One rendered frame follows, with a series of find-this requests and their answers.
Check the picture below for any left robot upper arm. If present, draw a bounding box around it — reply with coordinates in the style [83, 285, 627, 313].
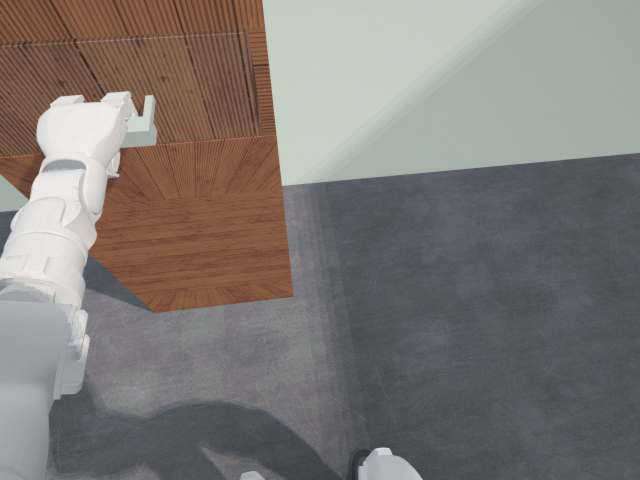
[0, 300, 90, 480]

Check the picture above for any left robot hand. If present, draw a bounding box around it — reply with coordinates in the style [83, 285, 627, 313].
[36, 91, 138, 178]

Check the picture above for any handle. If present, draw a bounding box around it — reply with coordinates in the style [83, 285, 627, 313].
[121, 95, 157, 148]

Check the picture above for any robot right shin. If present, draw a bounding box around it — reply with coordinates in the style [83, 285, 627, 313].
[365, 448, 392, 461]

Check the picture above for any left robot forearm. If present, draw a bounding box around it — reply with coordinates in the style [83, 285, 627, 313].
[0, 152, 108, 310]

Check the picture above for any right robot thigh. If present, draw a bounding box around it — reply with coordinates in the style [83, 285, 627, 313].
[358, 455, 423, 480]

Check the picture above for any cabinet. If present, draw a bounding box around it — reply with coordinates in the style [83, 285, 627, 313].
[0, 0, 293, 313]

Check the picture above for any drawer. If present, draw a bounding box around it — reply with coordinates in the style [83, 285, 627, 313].
[0, 29, 260, 156]

